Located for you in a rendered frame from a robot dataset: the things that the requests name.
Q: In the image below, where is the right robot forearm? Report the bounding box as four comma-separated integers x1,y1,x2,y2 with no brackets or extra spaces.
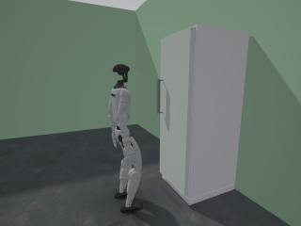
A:
119,113,131,146

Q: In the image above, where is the left robot upper arm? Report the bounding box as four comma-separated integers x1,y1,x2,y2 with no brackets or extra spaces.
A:
107,90,113,115

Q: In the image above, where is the robot head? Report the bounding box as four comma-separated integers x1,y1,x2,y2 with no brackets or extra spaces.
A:
113,64,130,89

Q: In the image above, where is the right robot upper arm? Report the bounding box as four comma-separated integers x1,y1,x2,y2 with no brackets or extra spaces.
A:
117,88,132,120

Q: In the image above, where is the right robot shin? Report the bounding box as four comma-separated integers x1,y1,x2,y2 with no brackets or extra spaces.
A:
125,171,142,207

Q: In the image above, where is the left robot forearm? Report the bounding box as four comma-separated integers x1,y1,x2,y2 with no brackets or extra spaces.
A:
108,112,117,133

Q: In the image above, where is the fridge door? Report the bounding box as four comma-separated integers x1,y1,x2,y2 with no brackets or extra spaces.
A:
159,27,196,197

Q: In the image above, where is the right robot hand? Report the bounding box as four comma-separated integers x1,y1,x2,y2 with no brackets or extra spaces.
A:
123,144,136,166

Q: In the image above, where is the left robot hand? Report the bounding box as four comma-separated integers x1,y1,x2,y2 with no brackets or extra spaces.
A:
111,132,121,148

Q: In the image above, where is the handle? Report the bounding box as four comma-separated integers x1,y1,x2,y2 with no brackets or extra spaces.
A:
156,79,164,114

